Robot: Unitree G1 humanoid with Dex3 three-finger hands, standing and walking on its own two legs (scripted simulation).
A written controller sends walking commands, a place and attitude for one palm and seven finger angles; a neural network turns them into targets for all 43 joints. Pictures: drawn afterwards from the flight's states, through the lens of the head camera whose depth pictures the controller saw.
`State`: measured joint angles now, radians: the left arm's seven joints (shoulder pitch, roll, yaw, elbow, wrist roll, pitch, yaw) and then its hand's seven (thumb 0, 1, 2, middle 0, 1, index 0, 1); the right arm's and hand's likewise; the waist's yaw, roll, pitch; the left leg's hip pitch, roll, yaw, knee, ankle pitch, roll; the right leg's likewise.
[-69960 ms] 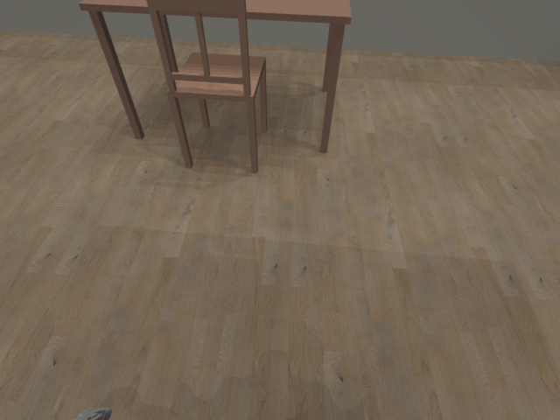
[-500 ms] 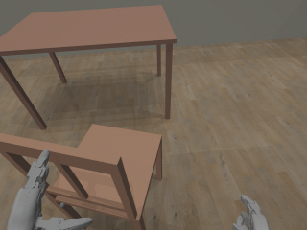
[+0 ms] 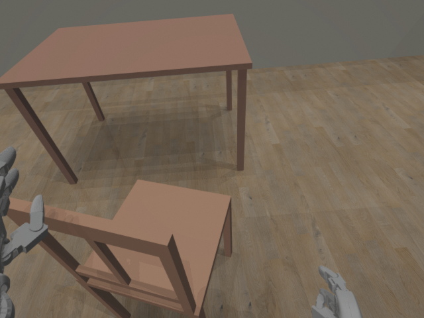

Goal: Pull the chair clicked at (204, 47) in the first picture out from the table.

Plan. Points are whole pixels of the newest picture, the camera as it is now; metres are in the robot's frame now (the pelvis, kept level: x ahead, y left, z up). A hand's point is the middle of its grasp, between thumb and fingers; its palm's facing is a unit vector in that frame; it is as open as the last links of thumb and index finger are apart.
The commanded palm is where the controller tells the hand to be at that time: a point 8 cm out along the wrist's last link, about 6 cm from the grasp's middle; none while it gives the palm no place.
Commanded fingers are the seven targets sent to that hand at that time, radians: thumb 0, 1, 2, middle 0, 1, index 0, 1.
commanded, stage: draw the hand back to the body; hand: left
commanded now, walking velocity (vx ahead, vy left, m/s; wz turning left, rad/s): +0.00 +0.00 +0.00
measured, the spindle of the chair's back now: (110, 261) +0.26 +0.29 -0.10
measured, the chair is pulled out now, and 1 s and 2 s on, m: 0.67 0.67 0.67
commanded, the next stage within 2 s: step back with the hand held close in 0.30 s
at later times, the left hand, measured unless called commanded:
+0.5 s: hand (38, 227) +0.19 +0.27 +0.17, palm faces +0.47 -0.78 -0.41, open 7.4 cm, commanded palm +0.13 +0.30 +0.18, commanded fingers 0.00 0.90 0.90 -0.20 -0.30 -0.20 -0.30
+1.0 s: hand (20, 262) +0.14 +0.27 +0.16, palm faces +0.40 -0.77 -0.50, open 7.4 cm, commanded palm +0.08 +0.31 +0.18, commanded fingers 0.00 0.90 0.90 -0.20 -0.30 -0.20 -0.30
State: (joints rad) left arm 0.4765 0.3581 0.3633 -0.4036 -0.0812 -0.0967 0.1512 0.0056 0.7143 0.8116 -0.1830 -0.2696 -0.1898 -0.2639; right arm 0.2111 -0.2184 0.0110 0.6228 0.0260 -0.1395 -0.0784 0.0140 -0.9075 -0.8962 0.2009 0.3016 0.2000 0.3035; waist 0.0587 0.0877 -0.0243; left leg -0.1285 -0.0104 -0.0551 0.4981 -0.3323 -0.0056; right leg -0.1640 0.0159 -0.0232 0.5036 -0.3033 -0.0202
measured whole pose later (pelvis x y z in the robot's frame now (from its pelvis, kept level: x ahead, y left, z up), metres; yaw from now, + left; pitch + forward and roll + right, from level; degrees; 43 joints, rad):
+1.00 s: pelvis -0.06 +0.01 +0.00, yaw -1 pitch +1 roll -1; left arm 0.58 0.41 0.41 -0.51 -0.04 -0.16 0.17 0.01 0.88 0.90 -0.21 -0.31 -0.22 -0.30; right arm 0.19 -0.22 -0.01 0.57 0.01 -0.02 -0.08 0.01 -0.91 -0.90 0.20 0.30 0.20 0.30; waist 0.01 0.02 0.02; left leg -0.31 -0.01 -0.03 0.54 -0.25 0.01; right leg -0.32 0.02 -0.01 0.49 -0.18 0.00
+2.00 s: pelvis -0.14 +0.00 -0.01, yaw +2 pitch +3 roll -1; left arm 0.59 0.47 0.44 -0.57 -0.03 -0.24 0.16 0.01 0.88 0.90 -0.21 -0.31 -0.22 -0.30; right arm 0.15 -0.19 -0.03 0.63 -0.01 -0.04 -0.08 0.01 -0.91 -0.90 0.20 0.30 0.20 0.30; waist -0.02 -0.03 -0.01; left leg -0.37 -0.01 -0.03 0.55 -0.21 -0.01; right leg -0.37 0.04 0.01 0.55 -0.23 -0.01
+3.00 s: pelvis -0.30 -0.04 +0.00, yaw +1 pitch -2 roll +0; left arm 0.50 0.34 0.38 -0.44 -0.02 -0.18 0.18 0.01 0.88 0.90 -0.21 -0.31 -0.21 -0.30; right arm 0.23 -0.18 0.02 0.66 0.00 -0.10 -0.05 0.01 -0.91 -0.90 0.20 0.30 0.20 0.30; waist 0.01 0.00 0.00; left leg -0.19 0.04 0.00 0.55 -0.33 -0.02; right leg -0.26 0.00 -0.05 0.56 -0.27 -0.03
